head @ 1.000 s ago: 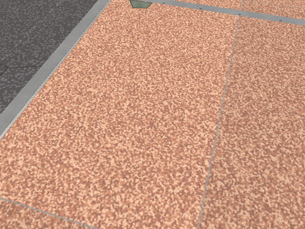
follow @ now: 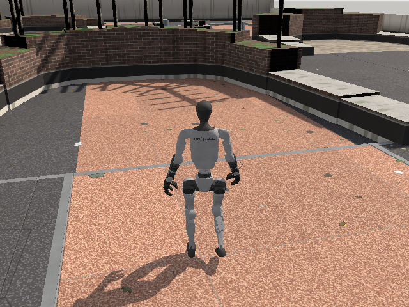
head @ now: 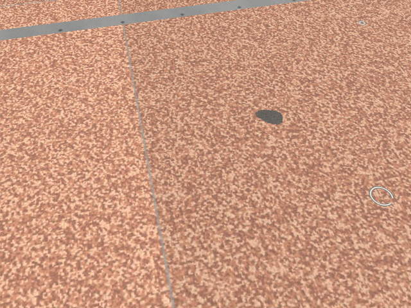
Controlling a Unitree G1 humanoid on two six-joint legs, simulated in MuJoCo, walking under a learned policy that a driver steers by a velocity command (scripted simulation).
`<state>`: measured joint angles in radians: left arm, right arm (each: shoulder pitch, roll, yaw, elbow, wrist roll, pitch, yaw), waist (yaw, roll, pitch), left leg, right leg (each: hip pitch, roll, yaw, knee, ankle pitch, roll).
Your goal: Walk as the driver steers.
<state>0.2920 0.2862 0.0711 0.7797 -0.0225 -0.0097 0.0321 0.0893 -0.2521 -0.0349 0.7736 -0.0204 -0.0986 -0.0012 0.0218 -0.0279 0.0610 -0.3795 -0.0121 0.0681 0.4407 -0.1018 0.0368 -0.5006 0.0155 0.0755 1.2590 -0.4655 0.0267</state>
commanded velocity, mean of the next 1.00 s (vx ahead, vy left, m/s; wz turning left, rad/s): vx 0.32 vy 0.00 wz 0.07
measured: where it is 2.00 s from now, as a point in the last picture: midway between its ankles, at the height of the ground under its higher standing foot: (168, 180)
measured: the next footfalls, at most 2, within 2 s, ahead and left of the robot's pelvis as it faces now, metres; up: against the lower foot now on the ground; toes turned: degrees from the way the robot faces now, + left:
right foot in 0.30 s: +0.14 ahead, -0.15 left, +0.00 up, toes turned -7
left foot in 0.84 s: +0.41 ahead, +0.12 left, +0.00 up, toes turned +7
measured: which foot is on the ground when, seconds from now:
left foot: down 0.00-0.30, up 0.32-0.82, down 0.84-1.00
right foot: up 0.00-0.28, down 0.30-0.84, up 0.86-1.00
